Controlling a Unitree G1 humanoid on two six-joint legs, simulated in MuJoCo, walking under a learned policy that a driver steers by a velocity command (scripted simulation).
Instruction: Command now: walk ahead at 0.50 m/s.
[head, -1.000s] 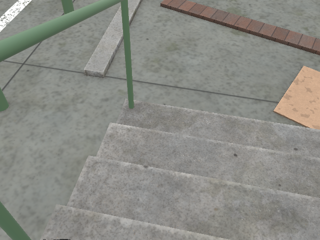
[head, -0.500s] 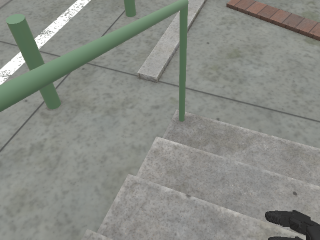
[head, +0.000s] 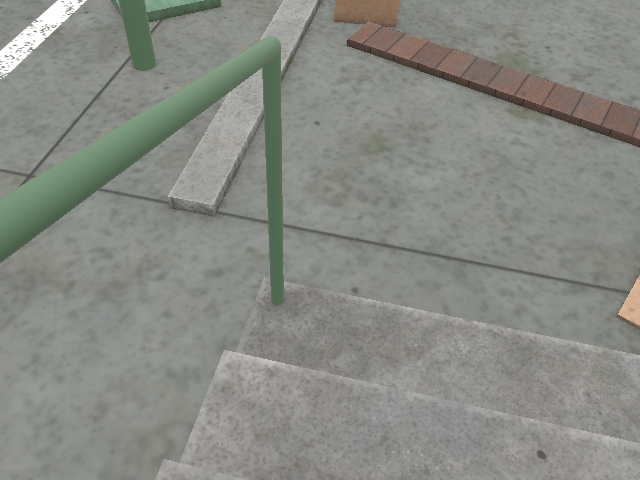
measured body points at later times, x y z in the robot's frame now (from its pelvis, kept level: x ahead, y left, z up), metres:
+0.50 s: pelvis +0.27 -0.11 -0.12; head +0.30 -0.11 +0.33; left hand +0.25 +0.14 -0.26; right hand +0.41 -0.36 -0.23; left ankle +0.40 +0.04 -0.77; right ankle +0.26 -0.20 -0.85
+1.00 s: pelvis +0.46 -0.09 -0.13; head +0.50 -0.08 +0.31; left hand +0.65 +0.15 -0.25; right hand +0.47 -0.35 -0.26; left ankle +0.45 +0.02 -0.85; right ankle +0.55 -0.26 -0.81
